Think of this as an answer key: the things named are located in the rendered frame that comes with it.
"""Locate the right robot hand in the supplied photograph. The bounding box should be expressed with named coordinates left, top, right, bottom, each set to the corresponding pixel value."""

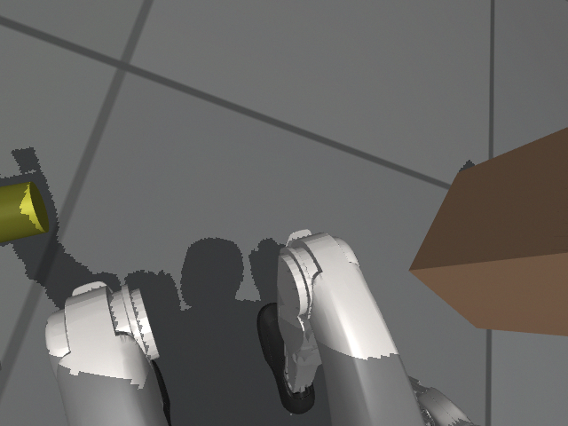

left=408, top=376, right=474, bottom=426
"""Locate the left robot foot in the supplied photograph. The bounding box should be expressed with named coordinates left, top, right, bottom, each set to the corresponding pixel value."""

left=152, top=360, right=171, bottom=426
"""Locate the right robot foot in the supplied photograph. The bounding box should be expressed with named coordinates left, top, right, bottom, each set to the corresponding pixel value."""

left=256, top=303, right=315, bottom=414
